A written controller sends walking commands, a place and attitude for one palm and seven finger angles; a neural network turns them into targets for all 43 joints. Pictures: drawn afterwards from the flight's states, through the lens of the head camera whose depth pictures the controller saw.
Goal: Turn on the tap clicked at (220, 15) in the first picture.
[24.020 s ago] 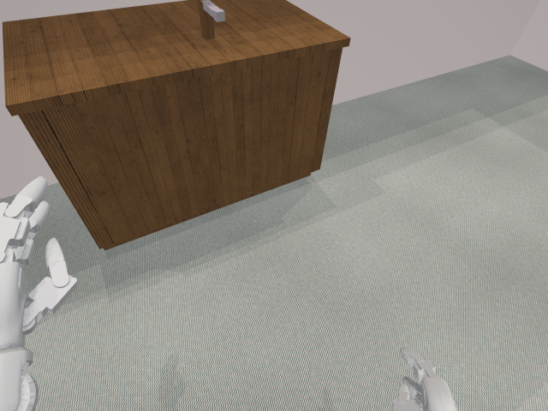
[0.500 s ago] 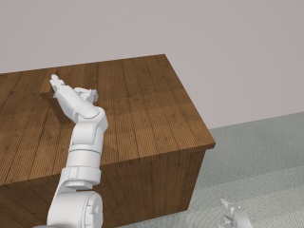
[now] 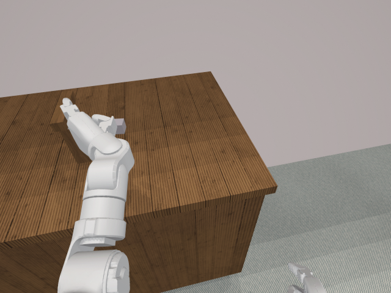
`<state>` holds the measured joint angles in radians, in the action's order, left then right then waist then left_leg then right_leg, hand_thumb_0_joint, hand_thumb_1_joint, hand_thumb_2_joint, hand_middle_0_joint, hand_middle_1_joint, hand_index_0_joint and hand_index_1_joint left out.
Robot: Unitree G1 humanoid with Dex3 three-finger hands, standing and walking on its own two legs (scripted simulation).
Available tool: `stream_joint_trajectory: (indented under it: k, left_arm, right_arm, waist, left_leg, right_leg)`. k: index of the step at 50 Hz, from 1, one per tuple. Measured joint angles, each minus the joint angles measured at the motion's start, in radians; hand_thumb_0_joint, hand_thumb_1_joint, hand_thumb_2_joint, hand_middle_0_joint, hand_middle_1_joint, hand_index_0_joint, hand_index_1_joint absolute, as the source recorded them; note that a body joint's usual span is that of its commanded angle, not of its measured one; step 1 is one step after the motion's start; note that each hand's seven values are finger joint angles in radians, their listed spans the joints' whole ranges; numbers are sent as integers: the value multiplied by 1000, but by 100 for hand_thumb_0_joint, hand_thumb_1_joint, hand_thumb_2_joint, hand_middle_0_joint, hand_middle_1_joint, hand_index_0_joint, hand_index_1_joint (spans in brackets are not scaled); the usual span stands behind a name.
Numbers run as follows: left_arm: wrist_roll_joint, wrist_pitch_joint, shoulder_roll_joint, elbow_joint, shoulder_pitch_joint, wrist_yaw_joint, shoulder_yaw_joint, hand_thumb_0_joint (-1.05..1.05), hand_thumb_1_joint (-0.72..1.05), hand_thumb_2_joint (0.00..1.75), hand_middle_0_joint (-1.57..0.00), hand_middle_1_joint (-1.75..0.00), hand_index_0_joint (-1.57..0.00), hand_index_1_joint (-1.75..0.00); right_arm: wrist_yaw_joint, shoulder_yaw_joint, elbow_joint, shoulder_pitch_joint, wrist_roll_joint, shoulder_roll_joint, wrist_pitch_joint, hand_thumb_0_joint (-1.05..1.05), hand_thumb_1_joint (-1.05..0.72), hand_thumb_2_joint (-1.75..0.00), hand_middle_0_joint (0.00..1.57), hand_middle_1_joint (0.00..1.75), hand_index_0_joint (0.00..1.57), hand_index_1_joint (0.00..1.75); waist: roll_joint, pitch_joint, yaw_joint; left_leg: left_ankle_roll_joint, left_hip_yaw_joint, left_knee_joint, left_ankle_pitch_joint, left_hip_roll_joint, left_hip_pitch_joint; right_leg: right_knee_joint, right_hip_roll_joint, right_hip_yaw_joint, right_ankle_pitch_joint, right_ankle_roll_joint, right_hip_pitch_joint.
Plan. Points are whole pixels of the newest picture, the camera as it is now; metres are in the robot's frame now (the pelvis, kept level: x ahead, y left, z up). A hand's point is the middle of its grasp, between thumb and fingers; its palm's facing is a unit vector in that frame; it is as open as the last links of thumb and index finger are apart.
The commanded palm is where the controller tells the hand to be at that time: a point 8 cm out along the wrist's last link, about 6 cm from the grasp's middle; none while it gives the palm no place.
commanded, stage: draw the hand back beside the body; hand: left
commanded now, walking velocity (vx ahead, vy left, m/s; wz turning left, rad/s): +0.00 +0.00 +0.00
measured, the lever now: (119, 126) +0.47 +0.24 +0.11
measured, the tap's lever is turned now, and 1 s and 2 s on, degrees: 81 81 81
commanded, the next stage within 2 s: step back with the hand held close in 1.58 s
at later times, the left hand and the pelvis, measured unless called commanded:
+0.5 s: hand (93, 161) +0.30 +0.22 +0.16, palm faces +0.33 -0.92 -0.21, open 7.7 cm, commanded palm +0.28 +0.25 +0.18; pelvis +0.00 +0.00 +0.00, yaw -2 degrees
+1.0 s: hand (71, 182) +0.25 +0.24 +0.16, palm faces +0.31 -0.91 -0.28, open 7.5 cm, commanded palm +0.21 +0.28 +0.17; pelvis +0.00 +0.02 +0.01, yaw -2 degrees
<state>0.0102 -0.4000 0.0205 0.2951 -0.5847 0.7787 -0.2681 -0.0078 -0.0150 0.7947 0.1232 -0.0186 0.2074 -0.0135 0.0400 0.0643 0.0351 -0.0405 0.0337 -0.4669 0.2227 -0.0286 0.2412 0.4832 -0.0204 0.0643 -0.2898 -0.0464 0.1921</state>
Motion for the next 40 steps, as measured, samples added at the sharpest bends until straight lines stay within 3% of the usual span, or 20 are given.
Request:
stream_joint_trajectory:
  k: [6,8,11,14,16,17,20,24,29,34,40]
  left_arm:
    - [-1,-1,1,-14,11,-3,1,2,90,90,-15,-15,-16,-15]
    - [-20,5,25,-48,41,-87,31,2,90,90,-15,-15,-15,-15]
    - [-4,31,83,-130,121,-287,74,2,90,90,-15,-16,-15,-16]
    - [62,26,136,-194,198,-458,85,2,90,90,-15,-16,-16,-16]
    - [110,1,150,-231,246,-502,65,2,89,89,-16,-17,-16,-17]
    - [115,21,164,-239,279,-521,62,2,89,89,-16,-17,-16,-17]
    - [114,162,233,-261,418,-596,63,2,89,89,-16,-18,-17,-18]
    - [92,316,288,-318,546,-639,74,2,89,89,-17,-19,-17,-19]
    - [69,438,290,-346,552,-646,102,2,89,89,-17,-20,-17,-20]
    - [62,499,277,-380,596,-664,119,2,89,90,-17,-22,-18,-22]
    - [59,514,278,-435,699,-690,114,2,89,89,-18,-23,-19,-23]
  right_arm:
    - [-3,2,0,-20,2,-2,-3,1,-91,-90,20,30,20,30]
    - [-12,11,-15,-24,5,-4,8,1,-91,-90,20,30,20,30]
    - [-42,26,-55,-18,23,-7,29,1,-91,-90,20,30,20,30]
    - [-71,42,-88,-4,49,-2,41,1,-91,-90,20,30,20,30]
    - [-82,48,-99,3,60,3,40,1,-91,-90,20,30,20,30]
    - [-78,48,-104,4,54,5,36,1,-91,-90,20,30,20,30]
    - [-58,41,-136,20,44,9,18,1,-91,-90,20,30,20,30]
    - [-50,22,-152,61,38,27,-29,1,-91,-90,20,30,20,30]
    - [-48,15,-116,78,35,47,-60,1,-91,-90,20,30,20,30]
    - [-40,24,-115,60,31,30,-58,1,-91,-90,20,30,20,30]
    - [-36,34,-148,52,26,1,-53,1,-90,-90,20,30,20,30]
  waist:
    - [-2,-3,6]
    - [-8,-9,5]
    - [-11,-22,1]
    - [-7,-29,-2]
    - [-3,-28,-4]
    - [-1,-29,-8]
    - [3,-40,-22]
    - [9,-75,-6]
    - [15,-110,26]
    - [16,-106,13]
    - [15,-93,-6]
  left_leg:
    - [-1,2,4,-3,-1,-7]
    - [0,-1,11,-6,1,-17]
    - [2,-12,28,-9,-2,-49]
    - [3,-25,46,-12,-10,-84]
    - [2,-32,55,-13,-15,-100]
    - [3,-34,56,-13,-17,-104]
    - [6,-40,56,-10,-24,-113]
    - [6,-36,55,-10,-26,-123]
    - [12,-22,61,-20,-15,-130]
    - [18,-31,79,-29,-7,-138]
    - [22,-47,81,-23,-7,-145]
  right_leg:
    - [-5,-1,2,3,-1,-8]
    - [-2,1,0,2,-2,-12]
    - [-10,-2,-12,5,-2,-36]
    - [-32,-9,-25,15,-2,-67]
    - [-49,-14,-32,23,-2,-84]
    - [-55,-16,-33,26,-2,-90]
    - [-66,-23,-40,33,-3,-100]
    - [-85,-25,-37,42,-1,-122]
    - [-103,-15,-23,53,6,-140]
    - [-112,-7,-31,60,14,-141]
    - [-121,-7,-46,63,19,-147]
